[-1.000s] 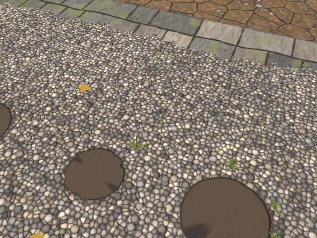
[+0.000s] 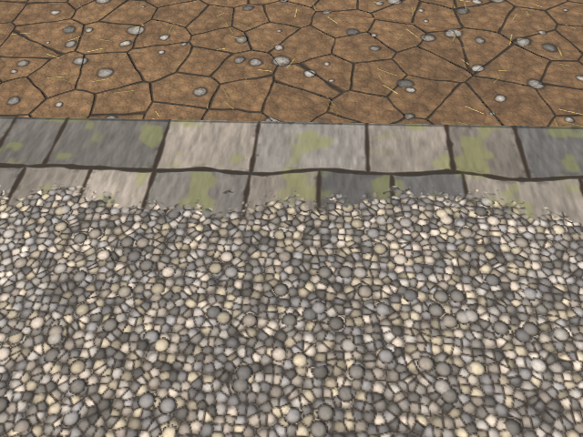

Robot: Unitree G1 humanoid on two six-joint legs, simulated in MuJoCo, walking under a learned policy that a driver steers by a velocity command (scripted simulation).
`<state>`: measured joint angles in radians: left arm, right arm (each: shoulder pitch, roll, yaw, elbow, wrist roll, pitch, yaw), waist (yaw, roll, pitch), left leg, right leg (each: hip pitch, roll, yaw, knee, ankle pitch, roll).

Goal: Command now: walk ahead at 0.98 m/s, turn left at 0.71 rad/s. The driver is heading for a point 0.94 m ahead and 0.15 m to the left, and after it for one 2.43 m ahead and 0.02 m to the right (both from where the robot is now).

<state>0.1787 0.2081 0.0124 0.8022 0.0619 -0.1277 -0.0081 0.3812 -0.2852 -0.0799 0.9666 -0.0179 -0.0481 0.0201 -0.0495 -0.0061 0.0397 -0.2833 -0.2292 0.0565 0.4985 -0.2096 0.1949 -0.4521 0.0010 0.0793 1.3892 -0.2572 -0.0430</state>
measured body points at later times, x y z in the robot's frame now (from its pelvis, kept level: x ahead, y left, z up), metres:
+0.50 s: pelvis +0.45 -0.01 +0.02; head +0.48 +0.01 +0.47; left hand +0.38 +0.29 -0.10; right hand +0.71 -0.22 -0.08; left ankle +0.39 +0.08 -0.62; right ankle +0.48 -0.13 -0.72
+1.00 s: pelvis +0.85 +0.23 +0.02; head +0.86 +0.24 +0.47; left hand +0.84 +0.51 -0.11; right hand +0.95 -0.04 -0.11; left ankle +0.74 +0.24 -0.72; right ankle +0.98 +0.12 -0.63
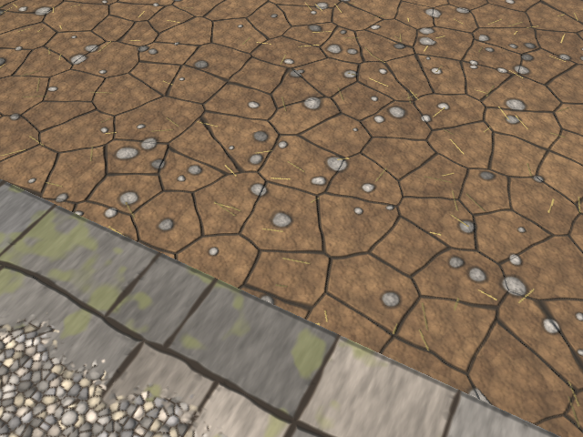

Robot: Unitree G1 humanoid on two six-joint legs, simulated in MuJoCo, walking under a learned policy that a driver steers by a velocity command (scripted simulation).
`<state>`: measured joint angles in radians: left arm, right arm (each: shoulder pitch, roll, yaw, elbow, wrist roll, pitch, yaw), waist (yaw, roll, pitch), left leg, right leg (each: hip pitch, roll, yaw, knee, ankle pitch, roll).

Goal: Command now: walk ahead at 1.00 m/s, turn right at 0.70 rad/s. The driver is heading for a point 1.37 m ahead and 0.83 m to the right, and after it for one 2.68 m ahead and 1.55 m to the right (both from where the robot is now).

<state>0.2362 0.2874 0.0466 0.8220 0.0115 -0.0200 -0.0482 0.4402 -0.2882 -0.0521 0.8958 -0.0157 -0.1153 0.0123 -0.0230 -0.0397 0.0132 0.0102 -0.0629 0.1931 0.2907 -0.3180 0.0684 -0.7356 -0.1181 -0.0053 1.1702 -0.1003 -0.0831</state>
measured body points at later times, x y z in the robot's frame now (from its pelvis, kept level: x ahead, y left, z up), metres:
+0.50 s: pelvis +0.45 -0.06 +0.00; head +0.48 -0.07 +0.45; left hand +0.54 +0.21 -0.13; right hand +0.62 -0.35 -0.05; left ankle +0.72 +0.05 -0.67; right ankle +0.34 -0.05 -0.74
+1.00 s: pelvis +0.84 -0.24 -0.02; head +0.86 -0.27 +0.43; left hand +1.18 -0.36 -0.05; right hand +0.56 -0.34 -0.14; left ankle +0.80 -0.02 -0.74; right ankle +0.89 -0.45 -0.68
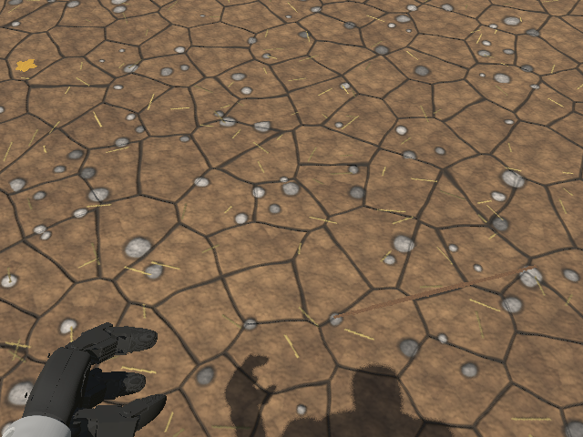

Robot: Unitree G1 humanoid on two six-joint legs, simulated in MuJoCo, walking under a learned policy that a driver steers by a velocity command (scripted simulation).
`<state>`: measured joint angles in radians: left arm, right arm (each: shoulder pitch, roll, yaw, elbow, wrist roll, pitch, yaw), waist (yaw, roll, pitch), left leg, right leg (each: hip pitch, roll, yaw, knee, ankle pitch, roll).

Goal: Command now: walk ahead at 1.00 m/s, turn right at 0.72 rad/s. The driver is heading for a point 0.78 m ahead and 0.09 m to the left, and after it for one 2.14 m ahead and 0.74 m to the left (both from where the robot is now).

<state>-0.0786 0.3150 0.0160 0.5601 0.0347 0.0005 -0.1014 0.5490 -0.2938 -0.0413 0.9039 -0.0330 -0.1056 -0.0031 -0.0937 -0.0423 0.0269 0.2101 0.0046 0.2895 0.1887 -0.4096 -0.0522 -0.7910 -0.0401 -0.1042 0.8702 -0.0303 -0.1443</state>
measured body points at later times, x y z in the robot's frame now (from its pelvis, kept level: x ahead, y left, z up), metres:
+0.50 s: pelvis +0.48 -0.02 -0.01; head +0.52 -0.02 +0.44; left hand +0.47 +0.27 -0.13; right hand +0.68 -0.27 -0.08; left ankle +0.71 +0.06 -0.70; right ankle +0.23 -0.04 -0.71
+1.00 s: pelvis +0.96 -0.07 +0.00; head +1.00 -0.07 +0.45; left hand +1.18 +0.19 -0.05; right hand +1.00 -0.37 -0.12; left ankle +0.74 +0.03 -0.66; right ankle +1.09 -0.19 -0.72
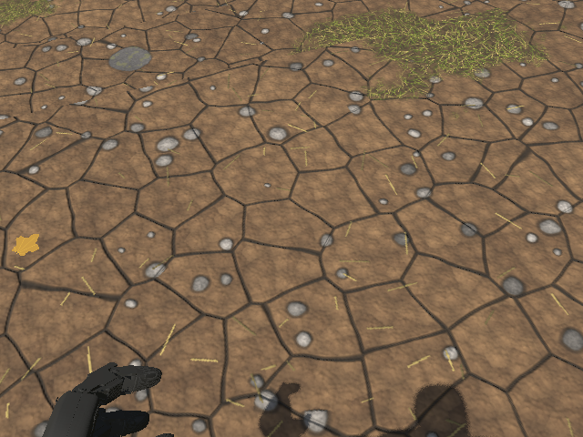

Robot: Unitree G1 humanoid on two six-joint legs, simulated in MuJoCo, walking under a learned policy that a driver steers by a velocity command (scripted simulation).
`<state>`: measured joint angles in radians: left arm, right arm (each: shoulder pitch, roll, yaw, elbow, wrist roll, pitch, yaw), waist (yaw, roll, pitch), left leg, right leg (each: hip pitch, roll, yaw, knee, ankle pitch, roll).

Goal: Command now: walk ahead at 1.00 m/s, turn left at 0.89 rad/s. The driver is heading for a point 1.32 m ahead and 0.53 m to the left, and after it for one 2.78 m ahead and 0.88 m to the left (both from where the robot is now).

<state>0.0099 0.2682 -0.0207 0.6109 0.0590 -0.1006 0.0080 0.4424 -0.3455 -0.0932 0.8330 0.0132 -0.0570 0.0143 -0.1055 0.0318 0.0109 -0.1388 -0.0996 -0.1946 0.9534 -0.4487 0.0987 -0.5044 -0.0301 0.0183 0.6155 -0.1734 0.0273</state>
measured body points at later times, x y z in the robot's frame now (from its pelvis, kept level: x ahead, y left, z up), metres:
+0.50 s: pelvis +0.44 +0.06 -0.01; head +0.47 +0.06 +0.44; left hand +0.40 +0.33 -0.12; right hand +0.68 -0.14 -0.13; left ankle +0.48 +0.09 -0.72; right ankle +0.36 -0.15 -0.58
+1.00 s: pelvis +0.87 +0.22 +0.02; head +0.88 +0.23 +0.47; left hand +0.66 +0.42 -0.10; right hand +1.18 +0.16 -0.07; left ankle +0.78 +0.31 -0.63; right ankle +0.92 +0.11 -0.72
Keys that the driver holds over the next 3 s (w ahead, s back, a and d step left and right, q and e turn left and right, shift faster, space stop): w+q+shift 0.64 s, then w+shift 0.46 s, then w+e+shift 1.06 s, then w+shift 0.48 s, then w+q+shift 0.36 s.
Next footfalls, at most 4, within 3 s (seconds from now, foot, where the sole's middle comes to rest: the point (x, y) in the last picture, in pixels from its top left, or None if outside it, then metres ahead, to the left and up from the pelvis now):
0.40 left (244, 421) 0.51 0.10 -0.75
0.80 right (220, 261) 0.95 0.14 -0.75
1.22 left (59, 237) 1.09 0.59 -0.75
1.68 right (46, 135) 1.53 0.70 -0.75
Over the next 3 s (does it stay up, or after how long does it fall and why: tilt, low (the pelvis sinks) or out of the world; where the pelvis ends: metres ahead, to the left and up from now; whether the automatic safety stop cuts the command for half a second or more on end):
stays up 2.46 0.85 -0.24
